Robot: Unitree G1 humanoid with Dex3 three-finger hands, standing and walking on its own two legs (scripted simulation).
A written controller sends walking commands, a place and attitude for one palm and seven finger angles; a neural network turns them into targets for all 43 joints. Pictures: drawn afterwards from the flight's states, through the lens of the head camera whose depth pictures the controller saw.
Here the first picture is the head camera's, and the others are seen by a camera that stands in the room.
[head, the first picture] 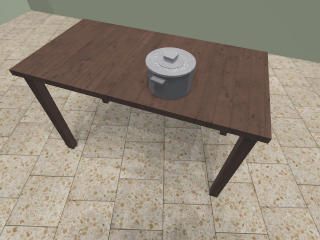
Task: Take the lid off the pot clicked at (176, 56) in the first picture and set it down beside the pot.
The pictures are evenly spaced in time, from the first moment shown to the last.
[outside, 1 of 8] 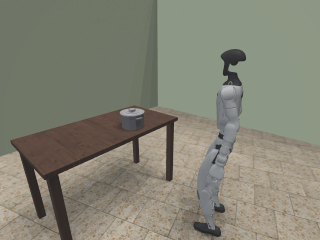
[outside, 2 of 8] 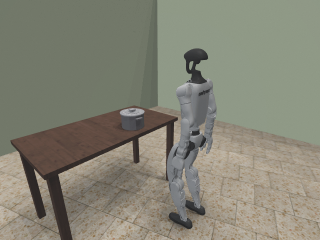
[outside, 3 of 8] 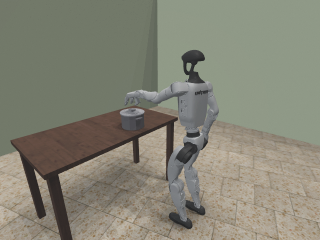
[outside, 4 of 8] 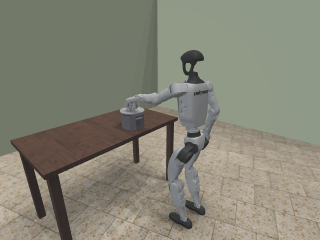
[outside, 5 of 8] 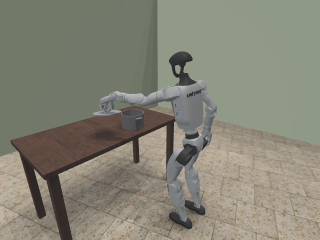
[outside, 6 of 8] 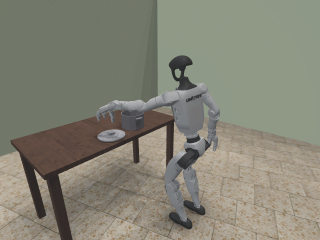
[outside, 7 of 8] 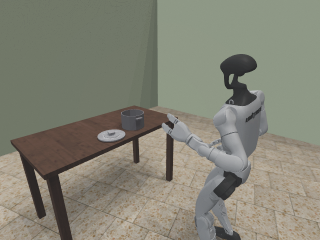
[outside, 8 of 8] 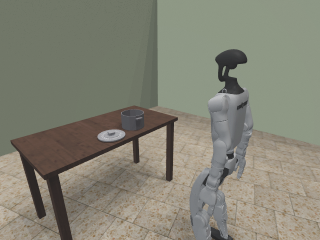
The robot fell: no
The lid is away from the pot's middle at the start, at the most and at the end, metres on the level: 0.00 0.25 0.24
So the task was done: yes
